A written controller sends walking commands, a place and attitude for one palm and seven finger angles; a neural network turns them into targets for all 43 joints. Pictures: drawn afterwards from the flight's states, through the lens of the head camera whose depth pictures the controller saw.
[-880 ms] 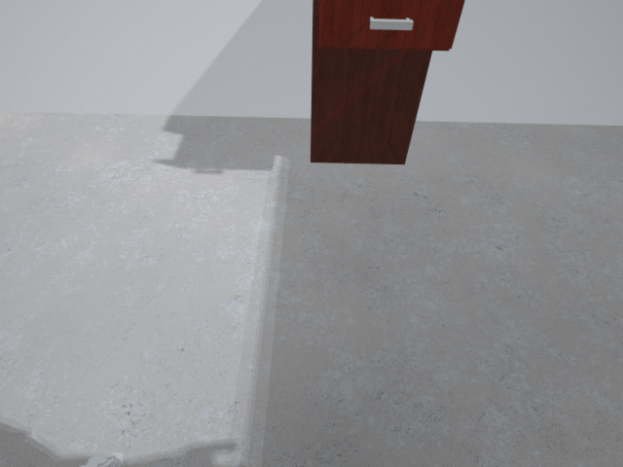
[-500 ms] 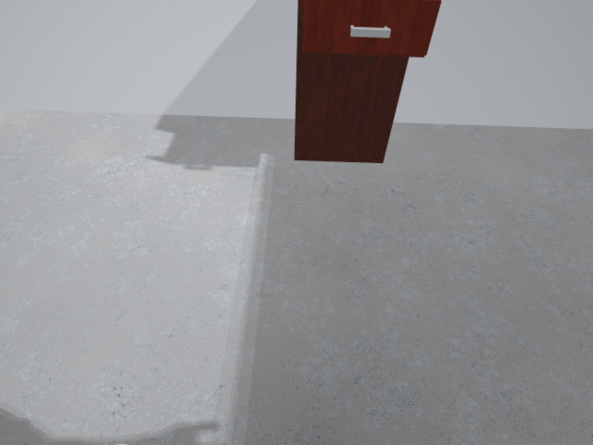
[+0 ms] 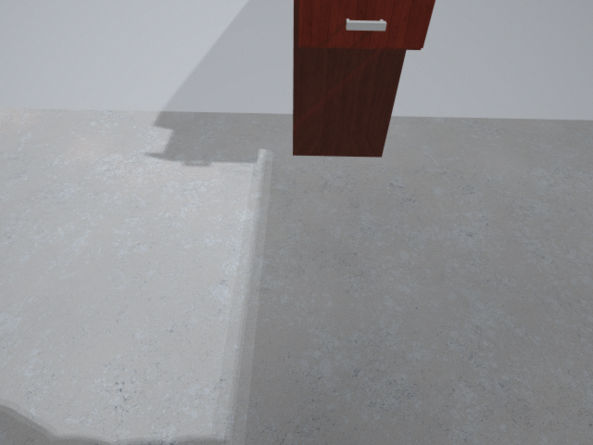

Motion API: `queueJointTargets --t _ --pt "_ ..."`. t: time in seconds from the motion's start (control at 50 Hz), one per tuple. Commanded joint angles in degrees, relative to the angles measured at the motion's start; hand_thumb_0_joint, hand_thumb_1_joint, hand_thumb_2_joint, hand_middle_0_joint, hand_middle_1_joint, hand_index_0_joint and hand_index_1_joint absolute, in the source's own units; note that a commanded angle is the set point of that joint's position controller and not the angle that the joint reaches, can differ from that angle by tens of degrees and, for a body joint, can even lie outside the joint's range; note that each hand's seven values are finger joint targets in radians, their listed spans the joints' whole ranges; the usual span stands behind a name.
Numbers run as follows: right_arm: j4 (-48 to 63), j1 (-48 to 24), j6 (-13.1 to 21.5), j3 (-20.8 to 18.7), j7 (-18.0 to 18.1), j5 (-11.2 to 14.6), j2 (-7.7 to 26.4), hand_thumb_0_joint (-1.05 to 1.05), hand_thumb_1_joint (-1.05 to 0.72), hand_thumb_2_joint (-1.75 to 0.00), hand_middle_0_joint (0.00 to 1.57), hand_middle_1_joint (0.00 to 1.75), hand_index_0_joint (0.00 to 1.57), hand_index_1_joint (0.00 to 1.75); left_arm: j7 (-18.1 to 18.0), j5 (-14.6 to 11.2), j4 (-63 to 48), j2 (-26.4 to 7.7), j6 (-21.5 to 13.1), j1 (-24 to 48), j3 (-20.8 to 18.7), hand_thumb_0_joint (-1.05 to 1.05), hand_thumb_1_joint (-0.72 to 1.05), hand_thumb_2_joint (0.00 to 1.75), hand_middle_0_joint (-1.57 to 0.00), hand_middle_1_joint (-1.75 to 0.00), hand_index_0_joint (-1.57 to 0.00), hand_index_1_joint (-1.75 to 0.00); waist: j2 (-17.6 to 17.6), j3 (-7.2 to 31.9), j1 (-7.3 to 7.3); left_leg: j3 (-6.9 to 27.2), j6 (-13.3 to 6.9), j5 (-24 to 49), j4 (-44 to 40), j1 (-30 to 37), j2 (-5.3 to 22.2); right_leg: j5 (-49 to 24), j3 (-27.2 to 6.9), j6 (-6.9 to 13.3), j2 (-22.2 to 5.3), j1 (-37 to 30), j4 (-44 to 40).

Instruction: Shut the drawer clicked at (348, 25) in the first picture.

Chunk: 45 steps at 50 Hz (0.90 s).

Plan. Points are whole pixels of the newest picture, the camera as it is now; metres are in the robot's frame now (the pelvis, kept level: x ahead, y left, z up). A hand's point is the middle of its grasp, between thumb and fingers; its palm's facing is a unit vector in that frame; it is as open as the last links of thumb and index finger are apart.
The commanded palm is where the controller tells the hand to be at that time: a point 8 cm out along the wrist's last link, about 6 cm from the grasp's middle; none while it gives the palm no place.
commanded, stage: look at it before walking up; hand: left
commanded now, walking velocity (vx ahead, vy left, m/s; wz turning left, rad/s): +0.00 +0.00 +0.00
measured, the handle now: (365, 23) +1.41 -0.17 +0.04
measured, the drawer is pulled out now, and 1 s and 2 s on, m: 0.30 0.30 0.30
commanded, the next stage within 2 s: walk to a spot facing it in 0.56 s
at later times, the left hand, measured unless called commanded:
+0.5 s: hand out of the picture +0.07 +0.24 -0.16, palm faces -0.03 -0.94 -0.33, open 7.4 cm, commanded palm none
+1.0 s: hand out of the picture +0.07 +0.19 -0.18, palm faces -0.13 -0.97 -0.21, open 7.4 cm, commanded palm none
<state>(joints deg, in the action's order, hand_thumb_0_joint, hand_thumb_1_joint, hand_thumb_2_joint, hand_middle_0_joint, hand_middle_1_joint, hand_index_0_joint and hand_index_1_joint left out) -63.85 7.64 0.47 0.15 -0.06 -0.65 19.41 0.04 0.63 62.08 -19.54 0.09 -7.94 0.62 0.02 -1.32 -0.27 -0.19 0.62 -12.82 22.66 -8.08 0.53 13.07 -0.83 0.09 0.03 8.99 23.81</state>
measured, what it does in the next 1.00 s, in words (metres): shifts its weight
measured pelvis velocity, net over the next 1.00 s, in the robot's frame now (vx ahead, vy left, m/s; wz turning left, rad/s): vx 0.05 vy -0.01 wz -0.17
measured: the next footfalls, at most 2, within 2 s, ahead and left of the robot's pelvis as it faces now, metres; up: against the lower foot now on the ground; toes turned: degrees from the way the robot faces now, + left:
left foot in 1.48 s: +0.41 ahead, +0.05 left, +0.00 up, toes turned -12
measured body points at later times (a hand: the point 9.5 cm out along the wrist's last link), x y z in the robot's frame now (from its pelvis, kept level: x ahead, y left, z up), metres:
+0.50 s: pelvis +0.00 +0.00 +0.00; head +0.00 +0.00 +0.45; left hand +0.08 +0.29 -0.13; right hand +0.08 -0.30 -0.13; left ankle -0.01 +0.13 -0.74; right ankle +0.00 -0.12 -0.74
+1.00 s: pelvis +0.05 -0.01 -0.02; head +0.06 -0.02 +0.43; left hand +0.08 +0.24 -0.17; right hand +0.03 -0.27 -0.17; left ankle -0.01 +0.13 -0.74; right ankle +0.02 -0.11 -0.73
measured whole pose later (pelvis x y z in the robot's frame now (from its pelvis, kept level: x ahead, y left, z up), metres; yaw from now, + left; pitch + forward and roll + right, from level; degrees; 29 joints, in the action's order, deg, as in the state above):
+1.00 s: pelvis +0.05 -0.01 -0.02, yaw -10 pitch +0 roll +1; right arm -60.4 16.6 2.0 -1.6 0.3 -1.4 13.4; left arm 2.4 1.4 59.7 -12.7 2.0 -19.6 -1.9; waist -0.3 -0.9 0.6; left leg -8.7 1.8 -24.0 31.9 -6.9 4.5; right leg 28.0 0.9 1.2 0.5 19.1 44.4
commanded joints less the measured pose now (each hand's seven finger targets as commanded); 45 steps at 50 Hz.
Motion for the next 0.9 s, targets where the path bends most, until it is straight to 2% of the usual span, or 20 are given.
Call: queueJointTargets --t 0.0,0.56,0.64,0.66,0.68,0.7,0.72,0.76,0.78,0.8,0.82,0.84,0.86,0.88 --pt "4.01 -3.49 1.44 -2.1 0.8 0.18 11.61 0.0 -0.9 -0.9 0.2 0.3 0.2 0.3 -0.74 -0.06 -3.83 -11.73 -1.5 2.44 -2.47 0.0 0.9 0.9 -0.2 -0.3 -0.2 -0.3 -0.41 2.48 0.3 5.3 -2.24 6.99 -3.98 0.04 6.12 -6.94 -5.79 1.79 -6.75 0.38 -4.63" --pt "3.67 -3.55 1.49 -1.98 0.91 0.24 11.45 0.0 -0.9 -0.9 0.2 0.3 0.2 0.3 -0.71 -0.08 -3.38 -11.65 -1.75 1.9 -2.57 0.0 0.9 0.9 -0.2 -0.3 -0.2 -0.3 -0.12 3.49 0.31 5.24 -1.9 10.08 -4.34 1.59 6.43 -10.94 -5.71 1.81 -7.01 -1.4 -5.42" --pt "3.54 -3.71 1.44 -1.98 0.93 0.28 11.44 0.0 -0.9 -0.9 0.2 0.3 0.2 0.3 -0.71 -0.07 -3.28 -11.54 -1.67 1.77 -2.5 0.0 0.9 0.9 -0.2 -0.3 -0.2 -0.3 0.01 2.7 0.4 5.23 -1.94 9.76 -4.62 1.7 6.51 -10.48 -5.59 1.68 -6.99 -0.99 -5.72" --pt "2.75 -2.04 1.05 -1.13 0.84 0.04 7.92 0.0 -0.9 -0.9 0.2 0.3 0.2 0.3 -0.81 -0.14 -2.45 -7.94 -1.18 0.22 -1.83 0.0 0.9 0.9 -0.2 -0.3 -0.2 -0.3 -0.8 3.52 0.27 4.09 -1.33 7.29 -4.2 2.22 6.58 -7.84 -5.8 1.28 -6.69 -0.91 -5.81" --pt "2.25 -0.16 0.51 -0.64 0.79 -0.23 5.15 0.0 -0.9 -0.9 0.2 0.3 0.2 0.3 -0.78 -0.04 -2.0 -5.35 -0.44 -1.69 -1.34 0.0 0.9 0.9 -0.2 -0.3 -0.2 -0.3 -0.84 2.49 0.36 2.98 -0.8 2.37 -2.98 1.81 6.09 -1.93 -6.47 1.17 -6.13 0.57 -5.52" --pt "2.27 1.49 0.13 -0.69 0.7 -0.34 4.49 0.0 -0.9 -0.9 0.2 0.3 0.2 0.3 -0.58 0.19 -1.91 -4.91 0.14 -3.18 -1.37 0.0 0.9 0.9 -0.2 -0.3 -0.2 -0.3 -1.43 1.7 0.41 2.13 -0.81 -4.03 -2.02 0.92 5.89 5.35 -7.48 1.48 -5.73 2.23 -5.74" --pt "2.65 1.98 -0.14 -1.09 0.67 -0.53 4.77 0.0 -0.9 -0.9 0.2 0.3 0.2 0.3 -0.21 0.37 -2.55 -5.19 0.62 -3.48 -1.76 0.0 0.9 0.9 -0.2 -0.3 -0.2 -0.3 -1.33 -1.36 0.32 1.84 -0.96 -10.42 -1.92 -1.31 5.61 12.11 -8.85 1.97 -5.02 4.98 -5.98" --pt "4.03 2.99 -0.28 -1.86 0.64 -0.74 5.63 0.0 -0.9 -0.9 0.2 0.3 0.2 0.3 0.49 0.62 -4.32 -5.61 1.09 -4.7 -2.69 0.0 0.9 0.9 -0.2 -0.3 -0.2 -0.3 -1.61 -5.02 0.4 2.02 -1.57 -18.78 -1.36 -4.65 5.95 19.94 -10.85 3.01 -3.83 9.19 -5.21" --pt "4.82 3.47 -0.22 -2.34 0.65 -0.75 5.96 0.0 -0.9 -0.9 0.2 0.3 0.2 0.3 0.74 0.69 -5.23 -5.59 1.13 -5.44 -3.07 0.0 0.9 0.9 -0.2 -0.3 -0.2 -0.3 -1.0 -6.72 0.42 2.28 -2.02 -21.01 -0.71 -5.38 6.41 21.64 -11.3 3.51 -3.36 11.46 -4.16" --pt "5.45 4.28 -0.07 -2.71 0.65 -0.68 6.25 0.0 -0.9 -0.9 0.2 0.3 0.2 0.3 0.93 0.73 -5.97 -5.29 1.04 -6.22 -3.35 0.0 0.9 0.9 -0.2 -0.3 -0.2 -0.3 -1.1 -6.78 0.38 3.0 -2.68 -22.88 -0.19 -5.02 7.16 22.79 -11.56 3.93 -2.74 13.15 -2.57" --pt "5.85 5.65 0.36 -3.05 0.76 -0.61 6.13 0.0 -0.9 -0.9 0.2 0.3 0.2 0.3 1.12 0.75 -6.82 -4.51 0.7 -6.55 -3.62 0.0 0.9 0.9 -0.2 -0.3 -0.2 -0.3 -0.27 -6.41 -0.11 4.38 -3.59 -22.99 -0.07 -3.96 8.32 21.94 -11.46 4.18 -1.92 14.71 0.16" --pt "6.1 6.79 0.86 -3.44 0.92 -0.56 6.58 0.0 -0.9 -0.9 0.2 0.3 0.2 0.3 1.31 0.7 -7.53 -3.44 0.28 -6.75 -3.78 0.0 0.9 0.9 -0.2 -0.3 -0.2 -0.3 1.81 -5.94 -0.59 6.33 -4.65 -22.44 -0.91 -1.35 10.23 19.18 -9.87 3.99 -0.38 17.33 4.33" --pt "6.23 8.37 1.28 -3.89 1.06 -0.53 7.46 0.0 -0.9 -0.9 0.2 0.3 0.2 0.3 1.51 0.6 -8.4 -2.12 -0.13 -6.75 -3.81 0.0 0.9 0.9 -0.2 -0.3 -0.2 -0.3 6.1 -5.01 -1.15 9.85 -6.34 -21.62 -3.51 1.97 13.54 15.65 -6.26 3.22 1.73 20.42 10.56" --pt "6.18 9.83 1.77 -4.49 1.18 -0.39 8.51 0.0 -0.9 -0.9 0.2 0.3 0.2 0.3 1.74 0.48 -9.47 -0.47 -0.58 -5.8 -3.89 0.0 0.9 0.9 -0.2 -0.3 -0.2 -0.3 10.94 -3.92 -1.7 13.67 -8.69 -19.07 -6.83 5.21 18.46 12.6 -0.97 2.02 2.94 23.35 18.08"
